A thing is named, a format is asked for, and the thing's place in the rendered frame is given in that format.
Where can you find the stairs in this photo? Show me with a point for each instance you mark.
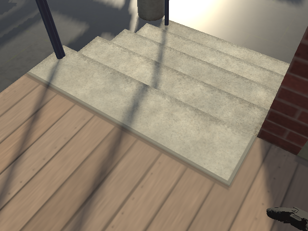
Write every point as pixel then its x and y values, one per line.
pixel 223 79

